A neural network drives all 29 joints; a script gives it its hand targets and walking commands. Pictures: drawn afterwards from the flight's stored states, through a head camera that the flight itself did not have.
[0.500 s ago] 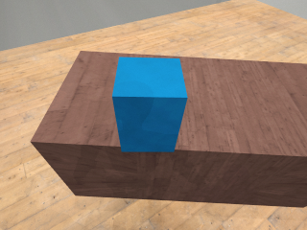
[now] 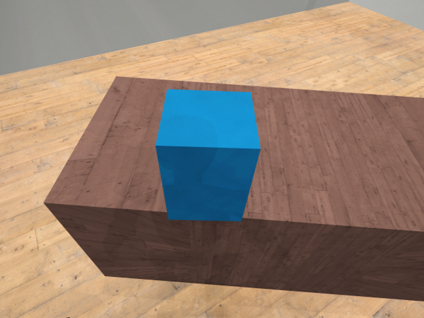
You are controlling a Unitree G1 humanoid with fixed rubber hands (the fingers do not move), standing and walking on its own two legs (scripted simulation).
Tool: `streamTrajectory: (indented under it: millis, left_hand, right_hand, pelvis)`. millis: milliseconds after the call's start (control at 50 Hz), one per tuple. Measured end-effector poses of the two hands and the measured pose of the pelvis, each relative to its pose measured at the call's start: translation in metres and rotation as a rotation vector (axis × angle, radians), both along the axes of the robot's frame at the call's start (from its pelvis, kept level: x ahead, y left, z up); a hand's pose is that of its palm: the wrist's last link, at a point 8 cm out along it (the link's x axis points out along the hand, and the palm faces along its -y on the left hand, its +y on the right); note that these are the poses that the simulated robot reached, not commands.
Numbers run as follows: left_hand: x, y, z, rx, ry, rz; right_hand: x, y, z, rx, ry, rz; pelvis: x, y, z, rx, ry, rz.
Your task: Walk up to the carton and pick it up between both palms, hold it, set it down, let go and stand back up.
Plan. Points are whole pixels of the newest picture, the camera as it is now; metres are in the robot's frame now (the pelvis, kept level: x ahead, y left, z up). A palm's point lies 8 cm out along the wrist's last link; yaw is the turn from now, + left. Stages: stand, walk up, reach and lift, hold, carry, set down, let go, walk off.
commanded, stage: walk up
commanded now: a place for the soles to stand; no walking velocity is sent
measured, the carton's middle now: (207, 160) +0.48 +0.02 -0.01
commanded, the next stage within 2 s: none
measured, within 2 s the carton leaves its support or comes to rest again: neither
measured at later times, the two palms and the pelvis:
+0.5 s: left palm out of the picture +0.06 +0.38 -0.12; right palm out of the picture +0.17 -0.27 -0.13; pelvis +0.07 +0.04 -0.02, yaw +4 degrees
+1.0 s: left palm (29, 300) +0.20 +0.38 -0.14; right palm (322, 289) +0.23 -0.25 -0.15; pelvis +0.11 +0.06 -0.04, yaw -1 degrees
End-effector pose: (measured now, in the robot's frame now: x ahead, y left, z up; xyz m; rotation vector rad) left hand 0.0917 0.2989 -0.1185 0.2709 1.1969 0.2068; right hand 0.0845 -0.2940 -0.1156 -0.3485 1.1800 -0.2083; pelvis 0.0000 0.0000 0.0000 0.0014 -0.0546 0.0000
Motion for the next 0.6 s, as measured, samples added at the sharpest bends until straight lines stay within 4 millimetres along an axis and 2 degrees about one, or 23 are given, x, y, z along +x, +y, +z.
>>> streamTrajectory:
  millis: [200,300,380,460,520,600]
  left_hand:
    - [-0.007,0.001,-0.001,0.009,0.007,0.016]
    - [-0.022,0.021,0.007,0.059,-0.034,0.063]
    - [-0.036,0.045,0.01,0.101,-0.002,0.105]
    - [-0.04,0.067,0.004,0.121,0.045,0.128]
    - [-0.03,0.081,-0.01,0.115,0.076,0.135]
    - [0.001,0.083,-0.027,0.083,0.09,0.113]
  right_hand:
    - [0.001,-0.003,-0.004,0.01,0.031,0.014]
    - [0.013,-0.006,-0.006,0.014,0.049,0.032]
    - [0.034,0.0,-0.008,0.021,0.043,0.041]
    - [0.067,0.017,-0.011,0.023,0.022,0.071]
    - [0.095,0.035,-0.016,0.013,-0.015,0.096]
    - [0.122,0.057,-0.02,0.008,-0.073,0.102]
  pelvis:
    - [0.007,-0.002,-0.002,-0.006,-0.004,0.006]
    - [0.024,0.008,-0.005,-0.032,-0.022,0.013]
    - [0.043,0.019,-0.008,-0.045,-0.048,0.04]
    - [0.063,0.033,-0.014,-0.045,-0.068,0.059]
    - [0.079,0.046,-0.025,-0.025,-0.075,0.065]
    - [0.089,0.057,-0.032,0.003,-0.06,0.052]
